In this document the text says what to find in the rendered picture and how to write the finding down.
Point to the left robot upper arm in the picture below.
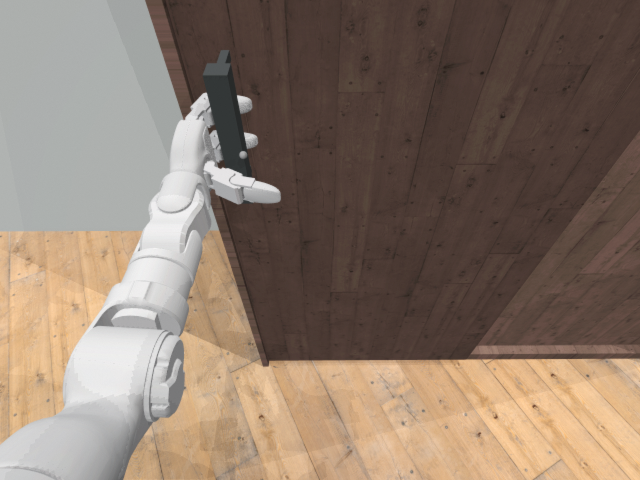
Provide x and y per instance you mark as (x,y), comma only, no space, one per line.
(120,381)

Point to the left robot forearm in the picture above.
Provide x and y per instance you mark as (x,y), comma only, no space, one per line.
(154,290)

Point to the wardrobe door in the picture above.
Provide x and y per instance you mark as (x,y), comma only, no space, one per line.
(428,153)
(586,289)

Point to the left robot hand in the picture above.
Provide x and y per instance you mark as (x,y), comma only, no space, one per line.
(192,149)

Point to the handle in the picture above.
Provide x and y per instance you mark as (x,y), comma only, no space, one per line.
(221,91)

